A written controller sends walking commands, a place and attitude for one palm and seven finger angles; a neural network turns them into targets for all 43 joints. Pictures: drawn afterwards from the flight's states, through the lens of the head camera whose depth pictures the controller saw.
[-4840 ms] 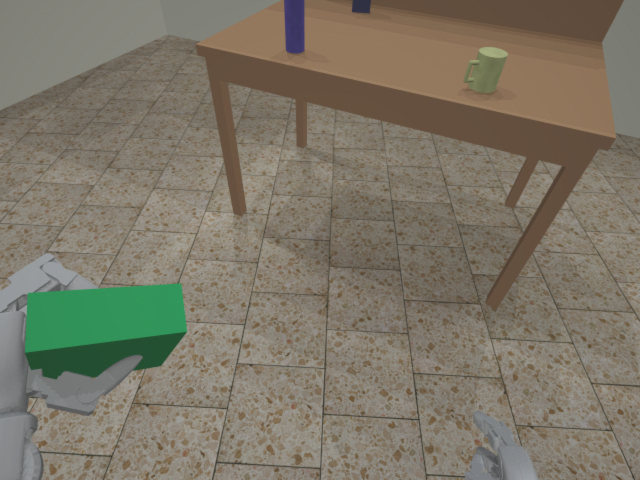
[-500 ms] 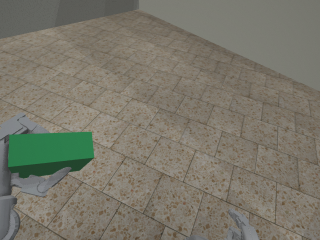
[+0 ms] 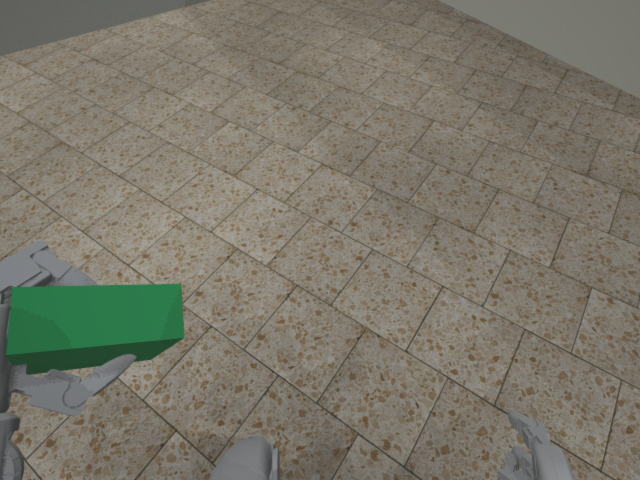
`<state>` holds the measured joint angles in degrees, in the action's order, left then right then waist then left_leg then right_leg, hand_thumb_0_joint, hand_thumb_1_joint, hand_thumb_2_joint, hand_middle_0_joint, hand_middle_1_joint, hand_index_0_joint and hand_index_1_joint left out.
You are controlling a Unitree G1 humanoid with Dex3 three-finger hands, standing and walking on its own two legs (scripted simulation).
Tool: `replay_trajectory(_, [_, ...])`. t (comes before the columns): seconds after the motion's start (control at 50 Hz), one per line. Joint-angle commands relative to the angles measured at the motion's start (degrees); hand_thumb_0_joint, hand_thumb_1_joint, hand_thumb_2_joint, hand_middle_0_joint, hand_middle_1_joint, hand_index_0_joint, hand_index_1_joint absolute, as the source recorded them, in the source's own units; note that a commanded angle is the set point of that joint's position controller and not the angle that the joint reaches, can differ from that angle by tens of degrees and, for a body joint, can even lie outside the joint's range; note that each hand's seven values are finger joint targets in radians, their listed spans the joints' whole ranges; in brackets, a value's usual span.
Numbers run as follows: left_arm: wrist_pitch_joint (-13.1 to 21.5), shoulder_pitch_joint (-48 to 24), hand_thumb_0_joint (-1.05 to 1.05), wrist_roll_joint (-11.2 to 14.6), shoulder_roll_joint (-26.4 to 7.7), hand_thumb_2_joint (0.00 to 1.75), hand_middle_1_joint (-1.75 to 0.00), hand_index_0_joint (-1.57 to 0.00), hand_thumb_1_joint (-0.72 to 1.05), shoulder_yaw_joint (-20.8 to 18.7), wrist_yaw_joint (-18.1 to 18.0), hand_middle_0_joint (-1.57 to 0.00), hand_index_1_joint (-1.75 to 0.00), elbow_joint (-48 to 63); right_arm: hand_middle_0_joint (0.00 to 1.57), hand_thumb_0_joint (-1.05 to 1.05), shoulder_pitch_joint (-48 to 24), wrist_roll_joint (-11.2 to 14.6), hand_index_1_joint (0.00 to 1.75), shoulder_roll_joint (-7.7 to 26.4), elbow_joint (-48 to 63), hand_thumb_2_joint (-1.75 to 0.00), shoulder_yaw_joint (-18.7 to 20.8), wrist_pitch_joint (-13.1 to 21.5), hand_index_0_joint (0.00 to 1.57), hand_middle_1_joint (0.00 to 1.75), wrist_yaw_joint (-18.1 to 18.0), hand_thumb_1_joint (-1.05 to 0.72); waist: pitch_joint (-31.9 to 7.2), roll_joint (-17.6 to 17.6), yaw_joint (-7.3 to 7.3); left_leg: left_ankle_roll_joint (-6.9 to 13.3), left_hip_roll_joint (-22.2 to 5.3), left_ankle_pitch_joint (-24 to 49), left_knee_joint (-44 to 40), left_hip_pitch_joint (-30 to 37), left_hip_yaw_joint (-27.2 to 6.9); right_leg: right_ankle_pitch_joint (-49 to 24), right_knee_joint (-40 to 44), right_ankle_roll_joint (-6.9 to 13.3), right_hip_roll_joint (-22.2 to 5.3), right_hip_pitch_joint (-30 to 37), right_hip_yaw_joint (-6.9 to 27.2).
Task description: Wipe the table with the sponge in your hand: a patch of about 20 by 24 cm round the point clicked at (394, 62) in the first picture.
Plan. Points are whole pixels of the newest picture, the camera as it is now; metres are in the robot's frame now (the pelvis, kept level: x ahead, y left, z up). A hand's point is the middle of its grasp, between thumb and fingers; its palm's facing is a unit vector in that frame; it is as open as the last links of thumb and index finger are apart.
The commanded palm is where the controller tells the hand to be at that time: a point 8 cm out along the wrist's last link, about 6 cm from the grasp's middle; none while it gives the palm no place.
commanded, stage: walk to a spot facing it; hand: left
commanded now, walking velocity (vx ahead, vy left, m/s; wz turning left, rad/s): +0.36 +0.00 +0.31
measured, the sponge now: (119, 329) +0.22 +0.20 +0.15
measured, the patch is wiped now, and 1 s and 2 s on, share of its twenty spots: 0.00 0.00 0.00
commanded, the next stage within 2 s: turn to face it in 0.86 s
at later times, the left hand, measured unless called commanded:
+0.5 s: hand (112, 232) +0.31 +0.22 +0.18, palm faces +0.49 -0.70 -0.52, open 9.1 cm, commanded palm +0.26 +0.26 +0.17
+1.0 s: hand (117, 172) +0.40 +0.26 +0.17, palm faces +0.58 -0.66 -0.47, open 9.1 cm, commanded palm +0.33 +0.29 +0.17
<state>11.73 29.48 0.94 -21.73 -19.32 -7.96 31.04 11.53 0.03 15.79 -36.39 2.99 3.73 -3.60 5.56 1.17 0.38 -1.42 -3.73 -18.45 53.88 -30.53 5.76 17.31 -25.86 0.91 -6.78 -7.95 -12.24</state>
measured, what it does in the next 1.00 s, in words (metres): walks ahead: left foot, then right foot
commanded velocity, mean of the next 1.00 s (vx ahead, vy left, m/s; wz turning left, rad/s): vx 0.23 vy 0.00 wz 0.38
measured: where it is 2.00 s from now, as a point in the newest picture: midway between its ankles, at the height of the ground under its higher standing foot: (382, 459)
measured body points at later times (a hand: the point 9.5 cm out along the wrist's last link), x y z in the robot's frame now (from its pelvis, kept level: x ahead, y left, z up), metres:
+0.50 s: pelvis +0.13 -0.03 -0.02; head +0.16 -0.06 +0.43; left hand +0.27 +0.25 +0.21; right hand +0.30 -0.20 -0.14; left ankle +0.10 +0.13 -0.74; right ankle +0.17 -0.13 -0.75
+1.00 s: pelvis +0.25 -0.02 -0.03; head +0.29 -0.01 +0.42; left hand +0.36 +0.29 +0.19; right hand +0.48 -0.23 -0.11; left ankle +0.29 +0.09 -0.75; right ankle +0.19 -0.14 -0.70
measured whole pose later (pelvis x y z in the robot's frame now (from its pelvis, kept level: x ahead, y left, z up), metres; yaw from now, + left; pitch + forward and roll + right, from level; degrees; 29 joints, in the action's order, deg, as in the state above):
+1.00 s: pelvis +0.25 -0.02 -0.03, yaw +15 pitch +0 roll +2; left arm 12.8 29.2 2.6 -24.7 -25.0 -10.8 36.8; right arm 9.9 0.4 13.1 -31.3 4.2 2.0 -3.6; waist 6.6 2.1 -0.8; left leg 4.1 -1.6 -10.9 36.0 -23.0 11.0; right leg 33.4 -60.0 -2.4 -9.1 -18.2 -10.8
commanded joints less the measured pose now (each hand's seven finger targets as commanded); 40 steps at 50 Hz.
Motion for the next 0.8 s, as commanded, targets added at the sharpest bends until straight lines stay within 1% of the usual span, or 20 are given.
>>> replay_trajectory(0.0, [3.2,-2.8,0.0,1.4,-10.2,1.3,-1.6,-1.2,0.1,-10.6,-3.5,-1.2,-1.6,12.8,0.2,0.0,-5.2,0.2,0.3,0.5,11.7,-0.9,0.7,3.0,0.2,0.3,0.2,-0.9,-9.6,9.2,2.55,1.2,1.0,-0.6,-15.3,3.5,5.7,-24.1,5.0,6.6,-13.2,8.5,9.1])
replay_trajectory(0.06, [3.0,-2.7,0.0,1.6,-8.2,1.3,-1.6,-1.2,0.1,-8.9,-4.1,-1.2,-1.6,13.4,0.2,0.0,-2.1,0.3,0.3,1.3,12.1,-0.9,1.6,2.3,0.2,0.3,-0.3,-0.9,-14.5,4.6,-0.31,1.8,4.4,6.6,-27.4,19.3,8.8,-25.9,-10.4,2.9,-9.1,4.7,3.3])
replay_trajectory(0.08, [3.8,-3.4,0.0,1.5,-8.5,1.3,-1.6,-1.2,0.1,-9.1,-4.1,-1.2,-1.6,14.0,0.2,0.0,-1.4,0.5,0.3,2.2,12.2,-0.9,1.9,2.1,0.2,0.3,-0.6,-0.9,-17.0,-2.4,-1.77,3.7,1.4,10.0,-28.4,29.9,3.4,-22.4,-21.8,0.4,-6.8,-3.0,1.4])
replay_trajectory(0.1, [4.7,-3.0,0.0,1.3,-7.7,1.3,-1.6,-1.2,0.1,-8.8,-4.1,-1.2,-1.6,14.7,0.2,0.0,-2.4,0.2,0.3,3.6,12.5,-0.9,2.3,1.8,0.2,0.3,-0.4,-0.9,-17.8,-17.0,-1.59,10.3,-11.1,19.3,-30.5,38.4,-15.9,1.8,-35.1,-2.7,0.2,-17.0,0.5])
replay_trajectory(0.12, [5.1,-4.0,0.0,0.7,-8.3,1.3,-1.6,-1.2,0.1,-8.4,-4.2,-1.2,-1.6,14.1,0.2,0.0,-2.6,0.3,0.3,3.0,12.6,-0.9,1.5,2.1,0.2,0.3,0.1,-0.9,-16.7,-20.5,-1.18,17.2,-21.5,30.2,-33.5,40.6,-33.9,19.9,-45.9,-2.4,4.1,-27.2,6.2])
replay_trajectory(0.14, [5.3,-7.5,0.0,0.1,-10.4,1.3,-1.6,-1.2,0.1,-8.7,-3.7,-1.2,-1.6,11.8,0.2,0.0,-3.1,0.6,0.3,3.0,12.3,-0.9,1.3,2.6,0.2,0.3,0.7,-0.9,-11.5,-13.7,-1.67,18.5,-22.4,27.5,-35.4,36.2,-37.0,18.5,-50.2,-1.5,3.2,-31.5,10.3])
replay_trajectory(0.16, [4.6,-6.8,0.0,0.0,-10.4,1.3,-1.6,-1.2,0.1,-8.8,-2.3,-1.2,-1.6,7.1,0.2,0.0,-4.3,0.6,0.3,3.8,10.7,-0.9,1.1,2.5,0.2,0.3,0.9,-0.9,-10.5,-9.6,-1.2,17.6,-21.9,16.3,-36.4,29.2,-32.5,15.5,-50.5,-2.1,-0.7,-32.0,12.3])
replay_trajectory(0.24, [5.3,-6.9,0.0,0.3,-11.4,1.3,-1.6,-1.2,0.1,-10.0,-1.9,-1.2,-1.6,19.0,0.2,0.0,-4.9,1.0,0.3,2.0,9.9,-0.9,0.9,3.5,0.2,0.3,0.8,-0.9,-8.7,-14.2,0.47,13.3,-13.9,5.3,-38.4,19.2,-14.5,4.5,-41.3,-3.6,-2.3,-26.9,9.3])
replay_trajectory(0.28, [5.8,-4.5,0.0,0.7,-9.3,1.3,-1.6,-1.2,0.1,-8.5,-1.6,-1.2,-1.6,20.6,0.2,0.0,-5.2,0.7,0.3,1.3,9.9,-0.9,0.3,5.1,0.2,0.3,1.0,-0.9,-9.0,-17.1,0.62,11.4,-11.7,2.6,-40.5,14.3,-9.8,1.4,-33.4,-3.8,-1.4,-20.3,6.8])
replay_trajectory(0.34, [5.6,-4.8,0.0,0.8,-8.6,1.3,-1.6,-1.2,0.1,-8.2,-1.6,-1.2,-1.6,17.9,0.2,0.0,-4.5,0.3,0.3,1.2,9.3,-0.9,-0.2,6.4,0.2,0.3,0.6,-0.9,-9.5,-17.0,0.29,10.2,-11.7,2.7,-40.1,13.9,-6.6,1.5,-21.5,-4.3,0.6,-13.6,3.5])
replay_trajectory(0.4, [4.4,-5.4,0.0,0.6,-7.0,1.3,-1.6,-1.2,0.1,-7.7,-1.5,-1.2,-1.6,8.6,0.2,0.0,-3.8,0.1,0.3,1.1,8.0,-0.9,0.0,5.7,0.2,0.3,0.0,-0.9,-9.6,-11.3,0.8,9.0,-11.2,-0.5,-34.1,14.1,-6.0,2.5,-12.2,-4.6,3.4,-7.5,0.6])
replay_trajectory(0.44, [2.9,-6.7,0.0,0.3,-5.9,1.3,-1.6,-1.2,0.1,-6.5,-1.5,-1.2,-1.6,3.5,0.2,0.0,-3.6,0.5,0.3,0.5,7.6,-0.9,-0.1,4.4,0.2,0.3,-0.6,-0.9,-10.8,-4.6,0.87,6.6,-7.3,-5.6,-21.9,11.4,-2.6,1.4,-3.2,-3.8,4.0,0.3,1.1])
replay_trajectory(0.46, [2.3,-9.0,0.0,-0.2,-7.5,1.3,-1.6,-1.2,0.1,-6.7,-1.5,-1.2,-1.6,3.2,0.2,0.0,-3.5,0.8,0.3,-0.4,7.5,-0.9,-0.3,3.7,0.2,0.3,-0.5,-0.9,-11.6,6.2,0.72,5.0,-3.5,-7.6,-6.6,5.1,0.0,5.5,3.9,-0.7,-3.9,4.9,12.3])
replay_trajectory(0.48, [1.4,-9.5,0.0,-0.4,-10.9,1.3,-1.6,-1.2,0.1,-8.6,-1.7,-1.2,-1.6,1.9,0.2,0.0,-5.7,0.7,0.3,-1.0,8.9,-0.9,-0.7,3.3,0.2,0.3,-0.5,-0.9,-10.5,23.0,1.63,2.3,3.8,-16.1,11.6,-10.4,0.5,3.8,10.2,6.2,-17.7,10.8,37.4])
replay_trajectory(0.5, [1.3,-12.0,0.0,0.6,-12.1,1.3,-1.6,-1.2,0.1,-9.5,-1.7,-1.2,-1.6,2.8,0.2,0.0,-7.8,0.4,0.3,0.8,8.7,-0.9,-0.6,3.7,0.2,0.3,-0.5,-0.9,-8.9,18.9,1.79,1.5,2.4,-13.7,21.1,-14.0,-6.6,2.1,13.3,8.5,-23.1,8.8,41.0])
replay_trajectory(0.52, [2.2,-15.1,0.0,0.7,-10.4,1.3,-1.6,-1.2,0.1,-7.9,-1.1,-1.2,-1.6,3.8,0.2,0.0,-6.4,0.3,0.3,1.2,7.4,-0.9,-0.1,3.9,0.2,0.3,-0.2,-0.9,-8.3,14.7,0.05,1.0,0.3,-7.1,23.8,-12.2,-9.1,4.6,13.4,6.2,-20.4,5.5,36.1])
replay_trajectory(0.56, [3.1,-11.3,0.0,0.7,-10.9,1.3,-1.6,-1.2,0.1,-8.5,-0.7,-1.2,-1.6,5.6,0.2,0.0,-8.7,0.3,0.3,0.8,7.4,-0.9,-0.9,2.9,0.2,0.3,0.1,-0.9,-6.7,6.3,0.66,-0.2,-1.1,-2.9,26.1,-13.1,-7.4,-5.7,10.1,6.3,-17.8,5.2,26.2])
replay_trajectory(0.62, [4.0,-7.5,0.0,0.3,-10.6,1.3,-1.6,-1.2,0.1,-8.7,-1.4,-1.2,-1.6,9.4,0.2,0.0,-8.4,0.0,0.3,1.2,7.9,-0.9,-0.6,1.8,0.2,0.3,0.5,-0.9,-7.2,5.1,0.36,-0.9,-1.2,-1.4,22.9,-13.4,-4.9,-23.8,7.2,5.1,-15.3,7.6,12.2])
replay_trajectory(0.7, [4.7,-3.2,0.0,0.7,-12.5,1.3,-1.6,-1.2,0.1,-11.6,-2.6,-1.2,-1.6,14.8,0.2,0.0,-7.1,-0.2,0.3,1.0,10.5,-0.9,0.4,1.0,0.2,0.3,0.9,-0.9,-9.1,3.3,0.62,-1.0,-2.1,1.2,7.5,-8.9,-0.1,-35.4,5.4,5.3,-15.1,9.5,5.5])
replay_trajectory(0.78, [4.1,2.7,0.0,1.9,-12.0,1.3,-1.6,-1.2,0.1,-14.0,-3.7,-1.2,-1.6,16.1,0.2,0.0,-5.4,0.0,0.3,0.0,13.5,-0.9,0.6,0.7,0.2,0.3,0.6,-0.9,-10.7,7.3,2.11,-0.7,-0.8,0.2,-7.6,-4.4,6.1,-42.3,2.4,5.3,-14.8,12.3,2.4])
